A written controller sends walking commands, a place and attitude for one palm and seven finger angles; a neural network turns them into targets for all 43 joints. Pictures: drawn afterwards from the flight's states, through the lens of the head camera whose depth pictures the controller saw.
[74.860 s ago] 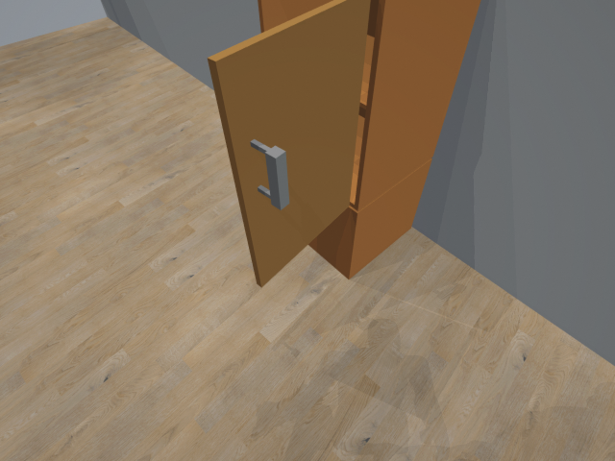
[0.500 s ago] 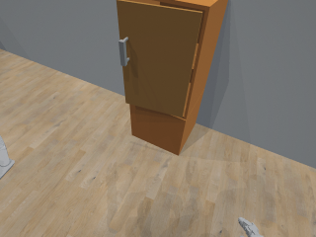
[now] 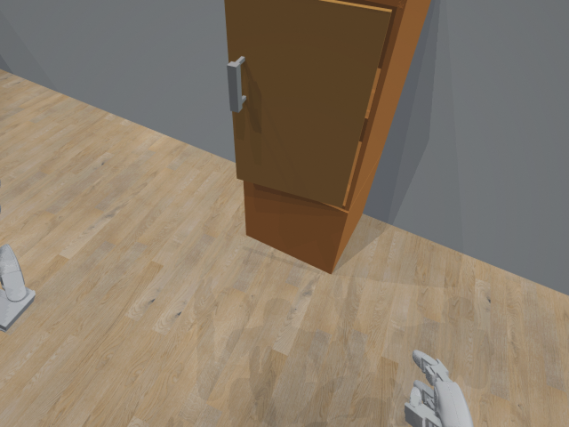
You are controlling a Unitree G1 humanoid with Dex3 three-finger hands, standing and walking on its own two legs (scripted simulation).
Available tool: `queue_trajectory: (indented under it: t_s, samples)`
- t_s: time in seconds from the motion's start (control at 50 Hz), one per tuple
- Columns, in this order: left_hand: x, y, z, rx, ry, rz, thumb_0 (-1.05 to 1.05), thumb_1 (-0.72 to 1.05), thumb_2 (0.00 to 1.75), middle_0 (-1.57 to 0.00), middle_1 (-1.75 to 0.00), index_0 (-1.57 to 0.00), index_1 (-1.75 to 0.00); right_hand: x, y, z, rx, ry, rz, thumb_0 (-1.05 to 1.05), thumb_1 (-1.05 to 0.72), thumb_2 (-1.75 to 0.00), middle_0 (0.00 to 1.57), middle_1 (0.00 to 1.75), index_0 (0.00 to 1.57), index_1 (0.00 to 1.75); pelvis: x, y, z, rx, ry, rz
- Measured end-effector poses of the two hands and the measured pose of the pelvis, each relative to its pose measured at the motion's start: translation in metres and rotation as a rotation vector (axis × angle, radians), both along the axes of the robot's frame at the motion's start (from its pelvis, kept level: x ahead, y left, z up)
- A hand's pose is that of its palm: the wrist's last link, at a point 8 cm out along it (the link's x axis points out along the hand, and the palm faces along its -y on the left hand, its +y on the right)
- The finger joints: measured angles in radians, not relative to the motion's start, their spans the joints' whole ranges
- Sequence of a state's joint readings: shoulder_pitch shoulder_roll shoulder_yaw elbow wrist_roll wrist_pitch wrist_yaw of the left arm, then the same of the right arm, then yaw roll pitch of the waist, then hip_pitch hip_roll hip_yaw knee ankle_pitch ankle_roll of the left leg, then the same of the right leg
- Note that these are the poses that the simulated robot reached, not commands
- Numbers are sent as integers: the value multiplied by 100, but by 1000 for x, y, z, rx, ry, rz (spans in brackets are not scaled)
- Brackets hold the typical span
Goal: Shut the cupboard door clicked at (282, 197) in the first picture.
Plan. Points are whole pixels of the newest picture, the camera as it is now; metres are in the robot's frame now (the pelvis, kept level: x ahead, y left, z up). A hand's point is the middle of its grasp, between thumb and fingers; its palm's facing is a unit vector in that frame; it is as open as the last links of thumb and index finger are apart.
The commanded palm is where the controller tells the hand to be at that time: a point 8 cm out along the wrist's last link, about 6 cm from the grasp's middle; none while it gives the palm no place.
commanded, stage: stop stepping back and stand still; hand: left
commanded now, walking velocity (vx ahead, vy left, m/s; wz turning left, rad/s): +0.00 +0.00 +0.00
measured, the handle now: (238, 84) +0.91 +0.17 +0.03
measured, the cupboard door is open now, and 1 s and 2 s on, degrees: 9 9 9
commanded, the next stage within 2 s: let the arm hang, fingers relaxed in 0.06 s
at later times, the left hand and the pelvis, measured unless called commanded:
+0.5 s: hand out of the picture +0.02 +0.17 -0.17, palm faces -0.01 -0.98 -0.18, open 7.1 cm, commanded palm none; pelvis -0.04 +0.00 -0.01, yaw +1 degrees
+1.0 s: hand out of the picture +0.01 +0.24 -0.15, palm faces +0.01 -0.94 -0.34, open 7.4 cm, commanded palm none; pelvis -0.03 +0.00 +0.01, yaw +0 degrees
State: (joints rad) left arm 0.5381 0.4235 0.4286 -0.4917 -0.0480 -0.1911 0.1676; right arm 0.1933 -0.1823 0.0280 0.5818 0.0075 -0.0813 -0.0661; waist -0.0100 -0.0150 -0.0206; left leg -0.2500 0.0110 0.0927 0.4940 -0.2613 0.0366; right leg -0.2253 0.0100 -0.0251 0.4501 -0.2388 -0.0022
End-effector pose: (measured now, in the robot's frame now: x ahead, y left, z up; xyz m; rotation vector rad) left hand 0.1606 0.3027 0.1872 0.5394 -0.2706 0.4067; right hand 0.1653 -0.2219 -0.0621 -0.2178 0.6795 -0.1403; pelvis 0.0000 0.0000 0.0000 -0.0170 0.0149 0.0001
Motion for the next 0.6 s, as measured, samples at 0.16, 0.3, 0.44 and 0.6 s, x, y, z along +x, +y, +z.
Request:
queue_trajectory:
  t_s: [0.16,0.3,0.44,0.6]
  samples:
    - [-10,8,-23,-51,107,40,1,89,90,-21,-30,-21,-31,-21,-3,-10,-2,63,-29,1,-91,-90,21,30,20,30,-3,3,0,1,1,-1]
    - [-19,-5,-188,-271,786,51,0,90,90,-20,-30,-20,-30,-44,-21,-52,22,189,45,1,-91,-90,21,30,20,30,-25,11,-9,13,-8,8]
    - [-120,-78,-313,-514,1351,23,1,91,90,-21,-30,-20,-30,-116,-39,-64,-11,413,-29,1,-91,-90,21,30,20,30,-37,2,-9,25,-28,2]
    - [-190,-67,-332,-593,1516,175,-1,96,90,-21,-30,-21,-30,-197,-49,-63,-35,683,-94,1,-91,-90,21,30,20,30,-41,-8,-2,9,-32,17]
